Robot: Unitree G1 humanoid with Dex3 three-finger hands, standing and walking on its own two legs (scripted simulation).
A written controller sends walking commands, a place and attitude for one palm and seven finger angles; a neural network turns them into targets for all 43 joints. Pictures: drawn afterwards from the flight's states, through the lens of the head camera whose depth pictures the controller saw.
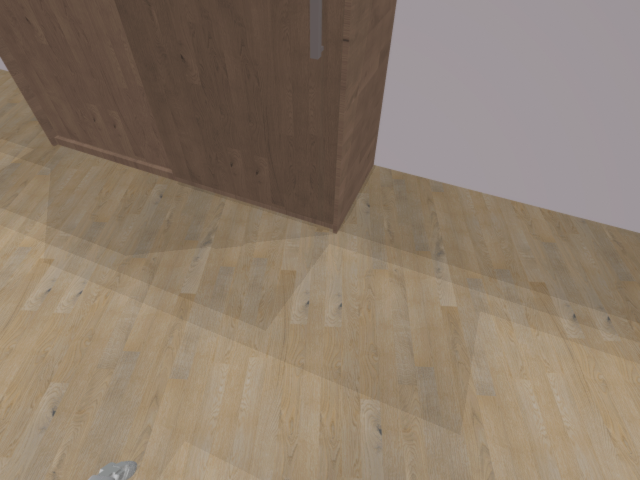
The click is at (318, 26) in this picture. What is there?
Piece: wardrobe's sliding door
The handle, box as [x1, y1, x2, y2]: [310, 0, 323, 59]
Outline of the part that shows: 310,0 310,57 317,59 320,56 320,52 323,49 323,46 321,45 321,0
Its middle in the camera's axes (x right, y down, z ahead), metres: -0.01 -0.64 +1.04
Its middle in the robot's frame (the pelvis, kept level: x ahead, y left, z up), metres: +1.22 +0.08 +0.14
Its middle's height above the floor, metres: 0.91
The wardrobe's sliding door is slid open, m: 0.00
